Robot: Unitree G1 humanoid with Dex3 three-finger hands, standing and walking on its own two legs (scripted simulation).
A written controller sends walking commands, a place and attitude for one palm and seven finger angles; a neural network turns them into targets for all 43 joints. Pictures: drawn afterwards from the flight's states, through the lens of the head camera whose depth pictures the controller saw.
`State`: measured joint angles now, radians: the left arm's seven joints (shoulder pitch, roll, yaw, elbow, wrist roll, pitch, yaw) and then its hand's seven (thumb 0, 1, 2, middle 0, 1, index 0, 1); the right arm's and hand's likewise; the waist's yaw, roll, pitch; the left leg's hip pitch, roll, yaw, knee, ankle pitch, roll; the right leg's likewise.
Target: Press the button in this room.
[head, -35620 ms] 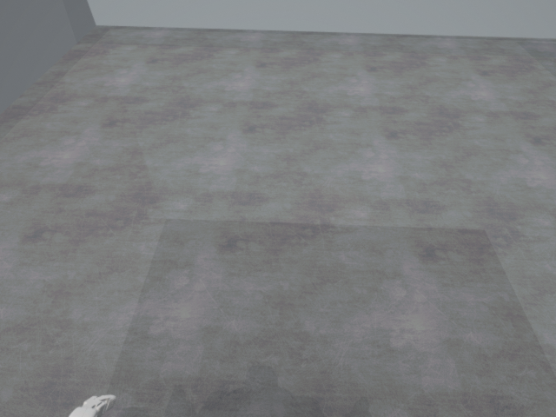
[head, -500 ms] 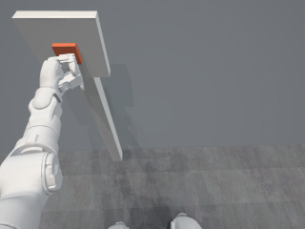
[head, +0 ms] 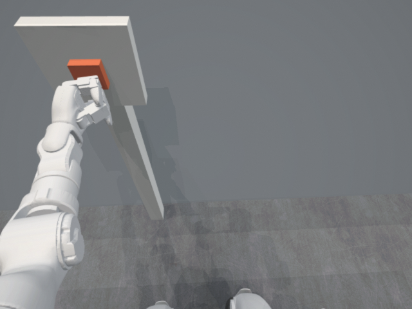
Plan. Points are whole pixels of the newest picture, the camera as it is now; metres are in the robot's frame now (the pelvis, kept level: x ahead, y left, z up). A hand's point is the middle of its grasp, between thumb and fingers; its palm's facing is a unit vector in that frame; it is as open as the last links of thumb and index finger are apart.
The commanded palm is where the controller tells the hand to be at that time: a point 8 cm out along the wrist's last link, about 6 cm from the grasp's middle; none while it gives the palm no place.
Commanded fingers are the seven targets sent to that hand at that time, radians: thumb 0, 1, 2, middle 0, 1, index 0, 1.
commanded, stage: pull the fist back off the button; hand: left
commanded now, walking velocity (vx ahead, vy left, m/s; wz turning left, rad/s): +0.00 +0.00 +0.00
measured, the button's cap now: (90, 72) +0.53 +0.21 +0.16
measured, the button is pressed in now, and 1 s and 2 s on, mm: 9 0 0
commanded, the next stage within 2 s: draw the hand back to the body in 0.68 s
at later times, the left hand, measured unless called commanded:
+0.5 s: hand (96, 136) +0.40 +0.18 +0.12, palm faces +0.04 -1.00 -0.01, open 3.1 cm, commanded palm +0.36 +0.23 +0.13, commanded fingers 0.00 0.90 0.90 -1.30 -1.50 -1.30 -1.50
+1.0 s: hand (87, 147) +0.36 +0.18 +0.14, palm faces +0.02 -1.00 -0.02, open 3.1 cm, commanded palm +0.32 +0.23 +0.14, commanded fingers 0.00 0.90 0.90 -1.30 -1.50 -1.30 -1.50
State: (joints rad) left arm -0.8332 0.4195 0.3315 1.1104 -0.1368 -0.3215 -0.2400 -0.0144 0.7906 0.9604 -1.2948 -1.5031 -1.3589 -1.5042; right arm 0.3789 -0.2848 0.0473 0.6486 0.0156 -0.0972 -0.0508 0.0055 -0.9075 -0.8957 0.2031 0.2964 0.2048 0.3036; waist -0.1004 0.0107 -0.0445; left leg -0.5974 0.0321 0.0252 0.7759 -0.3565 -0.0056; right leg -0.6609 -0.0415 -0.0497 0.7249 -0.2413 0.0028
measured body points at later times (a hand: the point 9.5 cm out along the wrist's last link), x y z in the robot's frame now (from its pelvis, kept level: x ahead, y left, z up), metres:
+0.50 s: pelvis +0.05 +0.00 +0.02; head +0.06 -0.02 +0.47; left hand +0.39 +0.24 +0.12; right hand +0.20 -0.24 -0.08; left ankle +0.02 +0.12 -0.71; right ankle +0.07 -0.13 -0.71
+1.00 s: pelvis +0.04 +0.00 +0.02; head +0.04 -0.03 +0.47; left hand +0.35 +0.23 +0.15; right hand +0.21 -0.23 -0.07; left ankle +0.01 +0.12 -0.71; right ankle +0.07 -0.13 -0.71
